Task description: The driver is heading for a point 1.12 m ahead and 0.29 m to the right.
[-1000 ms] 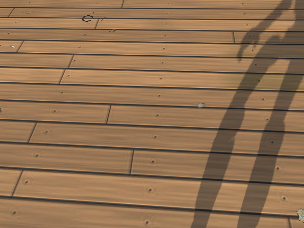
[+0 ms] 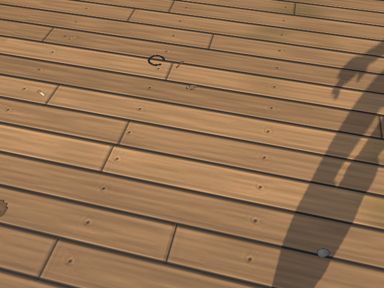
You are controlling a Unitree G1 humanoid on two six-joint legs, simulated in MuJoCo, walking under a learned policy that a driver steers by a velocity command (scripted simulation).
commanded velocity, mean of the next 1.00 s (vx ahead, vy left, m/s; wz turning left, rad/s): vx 0.50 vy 0.00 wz -0.53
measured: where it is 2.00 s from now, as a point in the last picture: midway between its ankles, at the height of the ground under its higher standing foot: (283, 159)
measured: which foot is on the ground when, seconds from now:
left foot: up 0.00-0.42, down 0.44-0.98, up 1.00-1.00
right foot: down 0.00-0.44, up 0.46-0.94, down 0.96-1.00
